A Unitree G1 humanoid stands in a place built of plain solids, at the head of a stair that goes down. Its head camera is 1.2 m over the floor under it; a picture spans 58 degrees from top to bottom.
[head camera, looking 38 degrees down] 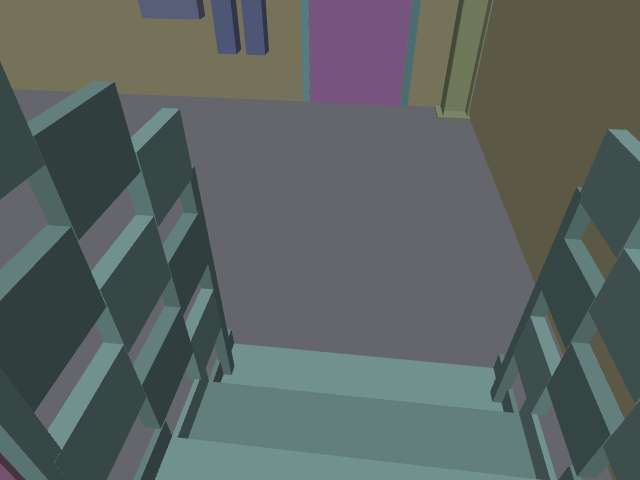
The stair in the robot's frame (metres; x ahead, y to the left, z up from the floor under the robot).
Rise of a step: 0.14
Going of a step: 0.30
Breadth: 1.22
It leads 7 degrees to the right of straight ahead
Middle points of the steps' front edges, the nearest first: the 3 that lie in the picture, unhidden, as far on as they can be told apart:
0.64 -0.11 -0.14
0.93 -0.15 -0.28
1.23 -0.18 -0.43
